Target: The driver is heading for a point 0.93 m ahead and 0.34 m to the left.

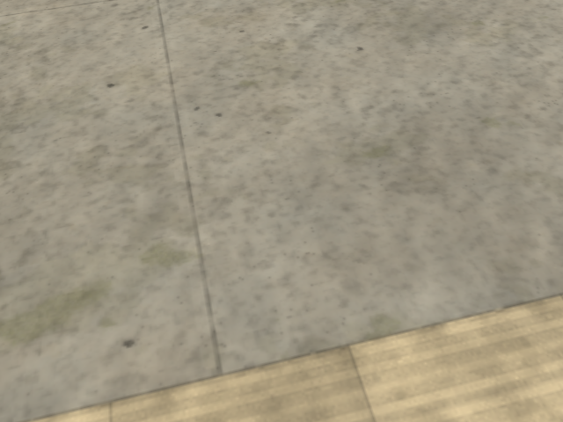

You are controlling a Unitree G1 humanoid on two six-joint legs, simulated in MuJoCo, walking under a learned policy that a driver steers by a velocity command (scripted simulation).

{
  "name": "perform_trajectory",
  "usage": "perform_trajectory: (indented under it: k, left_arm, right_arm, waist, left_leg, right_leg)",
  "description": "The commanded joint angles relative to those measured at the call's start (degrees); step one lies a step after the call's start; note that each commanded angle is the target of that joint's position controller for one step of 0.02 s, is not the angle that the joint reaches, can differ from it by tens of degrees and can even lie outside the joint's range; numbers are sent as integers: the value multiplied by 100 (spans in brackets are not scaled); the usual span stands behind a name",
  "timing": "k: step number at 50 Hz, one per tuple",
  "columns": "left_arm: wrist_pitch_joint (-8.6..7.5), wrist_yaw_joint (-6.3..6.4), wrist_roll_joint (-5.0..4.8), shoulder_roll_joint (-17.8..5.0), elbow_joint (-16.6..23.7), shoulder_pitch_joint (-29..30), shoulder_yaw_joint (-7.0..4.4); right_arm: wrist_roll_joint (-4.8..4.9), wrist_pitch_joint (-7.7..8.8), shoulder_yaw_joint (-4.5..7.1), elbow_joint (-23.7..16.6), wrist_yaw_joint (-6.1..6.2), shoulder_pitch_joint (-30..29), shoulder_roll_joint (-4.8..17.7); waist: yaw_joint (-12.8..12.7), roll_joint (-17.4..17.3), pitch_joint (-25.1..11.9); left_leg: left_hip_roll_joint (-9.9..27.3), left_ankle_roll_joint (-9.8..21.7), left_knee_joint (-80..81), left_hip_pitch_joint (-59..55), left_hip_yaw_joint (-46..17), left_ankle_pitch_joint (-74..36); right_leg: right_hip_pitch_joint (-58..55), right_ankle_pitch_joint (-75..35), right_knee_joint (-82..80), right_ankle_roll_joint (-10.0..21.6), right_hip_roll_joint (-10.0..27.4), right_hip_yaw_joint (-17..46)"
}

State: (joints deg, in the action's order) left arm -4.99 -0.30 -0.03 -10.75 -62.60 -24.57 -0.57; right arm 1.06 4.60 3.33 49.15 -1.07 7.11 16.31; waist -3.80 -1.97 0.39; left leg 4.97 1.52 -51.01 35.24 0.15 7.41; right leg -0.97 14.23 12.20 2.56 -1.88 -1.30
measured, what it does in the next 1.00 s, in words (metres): walks ahead: left foot, then right foot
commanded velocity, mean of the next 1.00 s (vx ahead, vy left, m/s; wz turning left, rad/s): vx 0.25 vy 0.00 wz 0.10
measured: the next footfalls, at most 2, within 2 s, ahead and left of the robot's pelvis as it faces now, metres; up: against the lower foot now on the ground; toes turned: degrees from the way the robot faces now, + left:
left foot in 0.22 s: +0.31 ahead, +0.14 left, +0.00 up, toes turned +2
right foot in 0.68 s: +0.48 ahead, -0.07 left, +0.00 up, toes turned +1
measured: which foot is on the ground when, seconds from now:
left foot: up 0.00-0.20, down 0.22-0.72, up 0.74-1.00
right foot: down 0.00-0.24, up 0.26-0.66, down 0.68-1.00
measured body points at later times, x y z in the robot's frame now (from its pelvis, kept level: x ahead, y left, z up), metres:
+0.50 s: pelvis +0.26 +0.07 +0.00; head +0.29 +0.08 +0.45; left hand +0.39 +0.34 -0.13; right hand +0.30 -0.19 -0.13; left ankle +0.27 +0.14 -0.75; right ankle +0.37 -0.10 -0.68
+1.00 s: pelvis +0.34 +0.07 -0.02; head +0.37 +0.09 +0.43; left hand +0.44 +0.36 -0.14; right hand +0.48 -0.20 -0.13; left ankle +0.33 +0.17 -0.73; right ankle +0.44 -0.07 -0.75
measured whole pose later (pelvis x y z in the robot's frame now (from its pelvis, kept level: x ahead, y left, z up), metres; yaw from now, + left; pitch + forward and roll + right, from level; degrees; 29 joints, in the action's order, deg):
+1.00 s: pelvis +0.34 +0.07 -0.02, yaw +9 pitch +1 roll -2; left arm 0.2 4.0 -0.1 -15.7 -51.7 -4.4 -3.9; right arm 0.7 -2.8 3.8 50.7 1.1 10.4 16.5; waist 0.8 0.0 2.6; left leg 2.2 -0.4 -43.5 22.3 1.9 20.9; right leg 20.0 6.9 26.4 -0.8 4.4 -7.5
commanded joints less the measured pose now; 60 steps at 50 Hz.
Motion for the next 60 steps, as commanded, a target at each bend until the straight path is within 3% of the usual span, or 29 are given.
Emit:
perform_trajectory:
  k: [1, 7, 9, 10, 11, 12, 13, 14, 16, 19, 23, 26, 29, 33, 35, 36, 37, 39, 40, 42, 45, 50, 51, 52, 53, 54, 55, 57, 60]
  left_arm:
    - [-20, 104, 1, -1036, 253, -70, -157]
    - [11, 113, -106, -1153, 170, -257, -252]
    - [69, 103, -67, -1297, 238, -88, -314]
    - [123, 102, -15, -1258, 285, 9, -302]
    - [142, 103, 59, -1102, 406, 28, -233]
    - [34, 48, 11, -265, 490, -734, -18]
    - [-147, 0, -94, -545, 405, -601, -69]
    - [-245, -19, -255, -1001, 637, 19, -203]
    - [-262, 84, -200, -1017, 788, 571, -252]
    - [-14, 160, -80, -699, 700, 169, -274]
    - [97, 200, 36, -685, 1006, 736, -296]
    - [110, 156, 33, -578, 1174, 1364, -229]
    - [148, 132, 6, -711, 1274, 1706, -241]
    - [109, 108, 91, -883, 1292, 1631, -298]
    - [99, 200, 168, -1541, 1226, 1294, -449]
    - [188, 244, 105, -1400, 1159, 1171, -450]
    - [263, 263, 35, -1062, 1188, 1096, -382]
    - [325, 320, 81, -1271, 1269, 1096, -427]
    - [322, 366, 82, -1437, 1348, 1311, -472]
    - [333, 415, 52, -1299, 1503, 1995, -448]
    - [414, 440, 79, -1241, 1482, 2325, -468]
    - [502, 455, -96, -1375, 1399, 2324, -518]
    - [541, 439, -140, -1248, 1327, 2173, -505]
    - [595, 386, -67, -959, 1261, 1874, -457]
    - [581, 396, 101, -833, 1610, 2241, -421]
    - [546, 413, 90, -973, 1828, 2840, -478]
    - [541, 422, -9, -1127, 1792, 2693, -538]
    - [551, 482, 48, -1293, 1509, 2250, -635]
    - [476, 451, 29, -1098, 1535, 2160, -620]
  right_arm:
    - [16, 43, -77, -616, -44, -964, -4]
    - [62, 94, -49, -883, -177, -1392, 264]
    - [51, 118, 84, -752, -164, -751, 529]
    - [65, 105, 211, -460, -126, 205, 726]
    - [43, 80, 311, -192, -67, 1299, 984]
    - [-100, 59, 410, -22, -76, 1885, 1488]
    - [-72, 71, 259, -25, -107, 1731, 1027]
    - [-39, 116, 171, -70, -107, 1162, 758]
    - [-106, 191, 68, -217, -152, 272, 457]
    - [-189, 258, -14, -81, -206, 173, 217]
    - [-234, 191, -14, 172, -13, 414, 443]
    - [-194, 89, -21, 276, 99, 581, 567]
    - [-158, -1, -25, 450, 133, 789, 626]
    - [-32, -122, -46, 568, 159, 658, 526]
    - [-187, -56, -113, 608, 137, 1388, 318]
    - [-158, -66, -183, 654, 158, 1659, 48]
    - [-94, -137, -151, 506, 198, 1182, 238]
    - [35, -365, -3, 224, 267, 547, 606]
    - [38, -486, 65, 200, 288, 560, 685]
    - [35, -666, 94, 210, 330, 779, 487]
    - [-29, -745, 87, 139, 326, 868, 262]
    - [-59, -743, 188, 12, 148, 1049, 425]
    - [-99, -759, 250, 36, 123, 1153, 520]
    - [-145, -767, 358, -67, 169, 1152, 918]
    - [-210, -732, 440, -367, 216, 1037, 1600]
    - [-445, -571, 414, -365, 187, 1124, 1520]
    - [-391, -431, 391, -427, 201, 791, 1371]
    - [-100, -364, 308, -606, 256, 193, 992]
    - [-75, -379, 237, -593, 331, 486, 780]
  waist:
    - [-60, 640, 632]
    - [94, 740, 735]
    - [512, 879, 182]
    - [988, 858, -369]
    - [1404, 569, -1100]
    - [1028, -1122, -2156]
    - [1070, -1140, -2252]
    - [932, -824, -1129]
    - [546, 55, -234]
    - [139, -125, -211]
    - [96, -156, -150]
    - [338, -183, -252]
    - [476, -191, -278]
    - [262, -84, -285]
    - [580, 660, -830]
    - [584, 1268, -1182]
    - [321, 1244, -1275]
    - [72, 1280, -1135]
    - [162, 1015, -960]
    - [517, 861, -589]
    - [629, 1124, -475]
    - [743, 986, -774]
    - [755, 685, -644]
    - [625, -540, -248]
    - [594, -1720, 61]
    - [821, -1193, -107]
    - [566, -872, -41]
    - [334, -530, -97]
    - [354, -447, -412]
  left_leg:
    - [-124, -137, 1120, 268, 211, -724]
    - [-233, 205, 2009, -137, 104, -741]
    - [-526, 406, 1955, -1120, 305, -385]
    - [-715, 557, 1965, -2270, 431, -303]
    - [-78, 830, 1772, -4018, -310, -260]
    - [1440, 1781, 2544, -5965, -3271, 1440]
    - [1688, 1812, 3581, -5833, -4660, 2059]
    - [1532, 1483, 3671, -4948, -3828, 1937]
    - [1126, 1206, 3873, -3136, -2267, 27]
    - [706, 1156, 3935, -2231, -984, -2657]
    - [524, 1170, 3899, -2082, -272, -3923]
    - [347, 947, 3821, -2207, -4, -3651]
    - [497, 982, 3714, -2525, -172, -3132]
    - [495, 802, 2935, -2876, -419, -2560]
    - [-202, 337, 2155, -2116, -331, -948]
    - [-516, 65, 1623, -1324, -119, 647]
    - [-662, -81, 1077, -1111, -48, 1843]
    - [-687, -239, -715, -456, -109, 3220]
    - [-538, -306, -1426, -360, -236, 3082]
    - [-287, -365, -1225, -664, -261, 2469]
    - [-292, -375, -369, -1411, 111, 1916]
    - [-446, -20, 1519, -2312, 488, 749]
    - [-515, 187, 2037, -2564, 350, 575]
    - [273, 617, 3018, -2749, -999, 117]
    - [1598, 1561, 3588, -2608, -3083, -846]
    - [1632, 1889, 3853, -2204, -3375, -128]
    - [1301, 1557, 3811, -2199, -2851, 314]
    - [850, 954, 3567, -2293, -2133, 277]
    - [636, 985, 3370, -2617, -1870, -703]
  right_leg:
    - [425, -1845, -645, 775, 1226, 659]
    - [-243, -2187, -384, 648, 1651, 542]
    - [-452, -4036, 490, 506, 1630, 409]
    - [-230, -4731, 1592, 384, 1405, 227]
    - [919, -3736, 3195, 215, 1153, 114]
    - [3053, -288, 5579, -141, 25, 83]
    - [3699, 1719, 6457, -30, -67, 980]
    - [4248, 1404, 6754, 84, 255, 889]
    - [3775, 407, 6194, 105, 782, 633]
    - [2864, 241, 5590, -43, 936, 558]
    - [3039, -554, 4292, -316, 852, 374]
    - [2670, -1456, 2930, -330, 698, 248]
    - [2463, -1602, 2337, -339, 581, 306]
    - [1961, -1571, 1268, -75, 459, 290]
    - [230, -4981, 1511, 356, 1267, 917]
    - [-516, -5211, 1734, 994, 1764, 1357]
    - [-434, -4662, 1490, 1253, 2064, 1719]
    - [-99, -3389, 899, 1459, 2443, 2176]
    - [358, -2803, 688, 1448, 2485, 2029]
    - [1345, -1441, 338, 1104, 2107, 1325]
    - [2051, -1173, 246, 911, 1725, 438]
    - [1770, -877, 811, 622, 1863, 96]
    - [2032, -129, 1318, 303, 1651, -151]
    - [2917, 834, 2640, -245, 1058, -748]
    - [4209, 2336, 3973, -638, 153, -600]
    - [4162, 2319, 4907, -497, 137, 318]
    - [4191, 1711, 5123, -372, 260, 544]
    - [4093, 876, 5102, -370, 377, 578]
    - [3834, 415, 5131, -486, 218, 557]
